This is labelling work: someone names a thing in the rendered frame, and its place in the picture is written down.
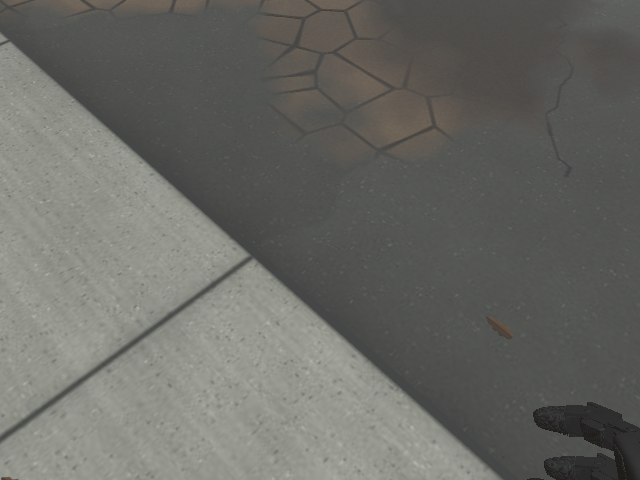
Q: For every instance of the right robot hand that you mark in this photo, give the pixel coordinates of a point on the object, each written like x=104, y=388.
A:
x=600, y=426

